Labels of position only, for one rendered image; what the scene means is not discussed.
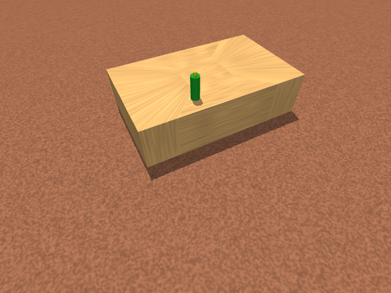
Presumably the bottle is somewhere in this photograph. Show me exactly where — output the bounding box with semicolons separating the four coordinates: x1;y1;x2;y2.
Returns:
190;71;200;101

